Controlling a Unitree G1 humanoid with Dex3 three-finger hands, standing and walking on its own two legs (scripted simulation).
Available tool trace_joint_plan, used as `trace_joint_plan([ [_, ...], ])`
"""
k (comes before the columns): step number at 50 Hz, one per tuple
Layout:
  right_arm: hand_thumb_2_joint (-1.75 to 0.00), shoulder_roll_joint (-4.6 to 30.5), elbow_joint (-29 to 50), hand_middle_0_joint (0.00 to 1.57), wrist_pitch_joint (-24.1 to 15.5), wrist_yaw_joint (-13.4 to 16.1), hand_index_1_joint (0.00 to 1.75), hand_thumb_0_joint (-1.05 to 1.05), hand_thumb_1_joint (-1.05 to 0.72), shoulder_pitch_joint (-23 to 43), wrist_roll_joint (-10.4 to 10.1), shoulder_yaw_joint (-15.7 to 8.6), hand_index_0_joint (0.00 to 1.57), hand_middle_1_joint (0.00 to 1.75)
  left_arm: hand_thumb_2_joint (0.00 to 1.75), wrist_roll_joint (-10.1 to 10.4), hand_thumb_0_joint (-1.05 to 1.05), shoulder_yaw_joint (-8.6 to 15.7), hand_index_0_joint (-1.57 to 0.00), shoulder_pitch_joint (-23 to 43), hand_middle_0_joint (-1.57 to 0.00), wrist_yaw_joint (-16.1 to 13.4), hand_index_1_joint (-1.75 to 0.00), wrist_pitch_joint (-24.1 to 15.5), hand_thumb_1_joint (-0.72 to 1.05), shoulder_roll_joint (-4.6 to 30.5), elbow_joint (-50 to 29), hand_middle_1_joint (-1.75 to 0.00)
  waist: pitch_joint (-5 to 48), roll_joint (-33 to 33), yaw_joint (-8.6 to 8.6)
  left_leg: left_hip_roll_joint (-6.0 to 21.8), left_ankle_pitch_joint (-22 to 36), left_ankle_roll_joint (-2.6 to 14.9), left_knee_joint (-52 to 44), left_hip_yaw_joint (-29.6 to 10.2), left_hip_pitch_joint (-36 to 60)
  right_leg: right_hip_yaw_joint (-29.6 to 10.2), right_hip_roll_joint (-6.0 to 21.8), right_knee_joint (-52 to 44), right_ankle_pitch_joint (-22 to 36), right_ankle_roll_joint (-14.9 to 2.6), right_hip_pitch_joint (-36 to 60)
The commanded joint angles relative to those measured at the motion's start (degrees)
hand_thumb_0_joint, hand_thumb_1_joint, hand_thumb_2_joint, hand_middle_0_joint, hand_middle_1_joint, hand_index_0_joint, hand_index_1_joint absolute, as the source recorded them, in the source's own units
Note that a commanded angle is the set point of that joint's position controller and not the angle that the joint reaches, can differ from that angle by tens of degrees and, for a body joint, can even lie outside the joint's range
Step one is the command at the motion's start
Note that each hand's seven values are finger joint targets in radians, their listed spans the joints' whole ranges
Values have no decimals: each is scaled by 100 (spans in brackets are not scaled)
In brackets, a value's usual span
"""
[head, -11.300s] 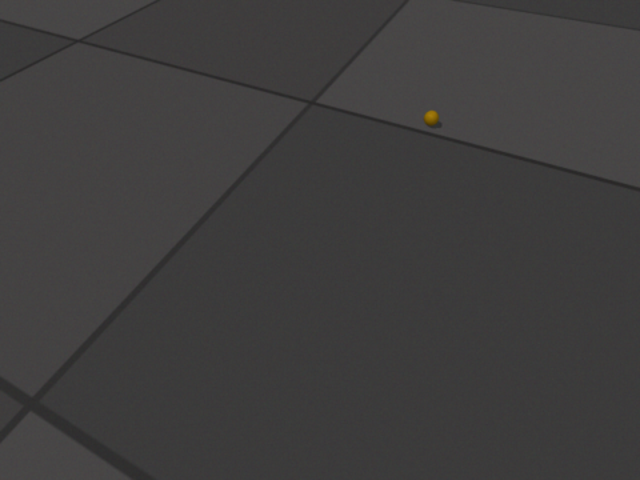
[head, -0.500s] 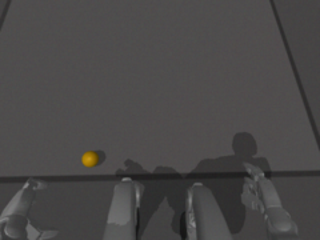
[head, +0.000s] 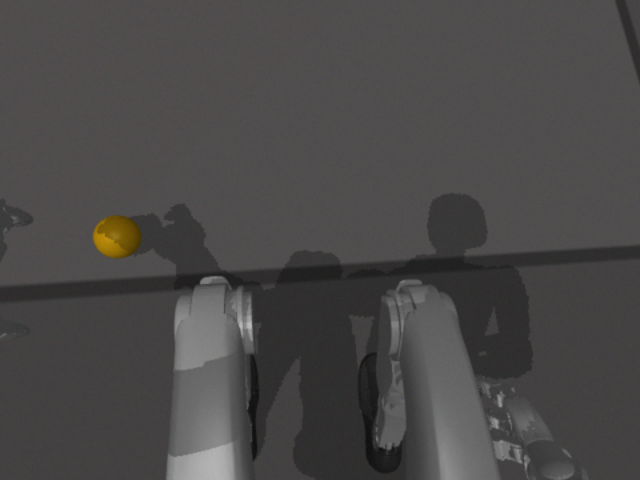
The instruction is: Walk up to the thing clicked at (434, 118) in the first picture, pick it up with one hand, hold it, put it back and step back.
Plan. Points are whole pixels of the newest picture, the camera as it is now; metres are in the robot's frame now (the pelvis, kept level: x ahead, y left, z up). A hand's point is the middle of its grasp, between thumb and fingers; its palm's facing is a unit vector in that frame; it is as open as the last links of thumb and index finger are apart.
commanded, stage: rise first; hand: left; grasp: from above
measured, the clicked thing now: (117, 236) +0.43 +0.38 -0.34
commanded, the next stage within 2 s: approach in 1.28 s
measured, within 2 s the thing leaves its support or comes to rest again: neither
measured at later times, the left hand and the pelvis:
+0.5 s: hand (23, 264) +0.35 +0.43 -0.18, palm faces -0.43 -0.15 -0.89, open 14.2 cm; pelvis +0.01 +0.00 -0.05, yaw -2 degrees
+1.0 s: hand (43, 253) +0.37 +0.42 -0.21, palm faces -0.41 -0.14 -0.90, open 14.3 cm; pelvis +0.02 +0.00 -0.08, yaw -4 degrees
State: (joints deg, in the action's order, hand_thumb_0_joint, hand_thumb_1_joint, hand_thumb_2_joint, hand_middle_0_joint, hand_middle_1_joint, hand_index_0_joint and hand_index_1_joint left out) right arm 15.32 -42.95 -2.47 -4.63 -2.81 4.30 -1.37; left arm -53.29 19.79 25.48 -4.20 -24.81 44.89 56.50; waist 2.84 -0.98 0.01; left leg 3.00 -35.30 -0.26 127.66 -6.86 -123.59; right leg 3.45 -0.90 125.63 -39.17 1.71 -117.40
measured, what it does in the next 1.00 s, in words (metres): lowers itself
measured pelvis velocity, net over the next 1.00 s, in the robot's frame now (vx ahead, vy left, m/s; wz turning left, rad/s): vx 0.02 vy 0.00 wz -0.07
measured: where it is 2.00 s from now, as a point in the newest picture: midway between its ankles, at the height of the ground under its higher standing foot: (311, 429)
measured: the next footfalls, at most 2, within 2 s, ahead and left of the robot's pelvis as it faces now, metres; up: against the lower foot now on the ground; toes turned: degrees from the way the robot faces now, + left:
none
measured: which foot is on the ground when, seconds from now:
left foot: down 0.00-1.00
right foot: down 0.00-1.00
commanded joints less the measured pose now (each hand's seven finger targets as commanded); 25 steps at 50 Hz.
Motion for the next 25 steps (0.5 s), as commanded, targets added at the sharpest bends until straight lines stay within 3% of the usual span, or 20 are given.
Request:
trace_joint_plan([
  [1, -90, 1373, 342, 20, -127, 53, 30, 0, -88, -585, 36, -382, 20, 30, 103, -229, 0, 326, -4, 1027, -6, -202, -96, -264, -55, 2136, -295, -94, 3336, 982, 42, -148, -675, 183, -1583, 189, 2652, 434, -151, -1286, -119, -331, 792],
  [5, -90, 1414, 238, 20, -81, -15, 30, 0, -88, -568, 124, -326, 20, 30, 103, -491, 0, 347, -4, 1379, -6, -334, -95, -537, -55, 2439, -133, -93, 3271, 1153, 23, -158, -644, 168, -1333, 148, 2481, 484, -158, -1022, -73, -340, 607],
  [8, -90, 1415, 156, 20, -24, -64, 30, 0, -88, -553, 223, -275, 20, 30, 103, -703, 0, 498, -4, 1540, -6, -549, -94, -754, -55, 2707, 30, -92, 3323, 1119, 51, -189, -285, 154, -1045, 203, 2469, 483, -161, -917, 63, -355, 547],
  [9, -90, 1442, 116, 20, 11, -86, 30, 0, -88, -544, 254, -266, 20, 30, 102, -775, 0, 658, -4, 1571, -6, -647, -94, -817, -55, 2900, 57, -92, 3405, 1182, 111, -199, -122, 147, -983, 220, 2509, 475, -166, -870, 156, -359, 588],
  [11, -90, 1475, 92, 20, 82, -119, 30, 0, -88, -480, 303, -265, 20, 30, 101, -931, 0, 701, -4, 1580, -5, -835, -94, -878, -53, 2932, 178, -94, 3475, 1262, 87, -191, 92, 124, -877, 209, 2616, 512, -168, -745, 304, -353, 495],
  [16, -90, 1483, -29, 20, 265, -177, 30, 0, -88, -412, 399, -275, 20, 30, 99, -1334, 0, 647, -4, 1750, -4, -1208, -96, -818, -52, 2982, 499, -96, 3499, 1488, 101, -205, 267, 114, -704, 295, 2646, 540, -196, -587, 393, -376, 256],
  [19, -90, 1495, -51, 20, 356, -210, 30, 0, -88, -417, 453, -319, 20, 30, 99, -1465, 0, 462, -4, 1910, -4, -1310, -96, -718, -52, 2870, 573, -96, 3526, 1532, -23, -197, 282, 125, -591, 298, 2670, 582, -203, -555, 403, -367, 151],
  [25, -90, 1502, -111, 20, 457, -236, 30, 0, -89, -388, 510, -344, 20, 30, 98, -1592, 0, 376, -5, 2169, -4, -1387, -96, -644, -52, 2988, 508, -97, 3624, 1489, -122, -170, 437, 149, -392, 198, 2731, 598, -219, -367, 526, -347, 73],
])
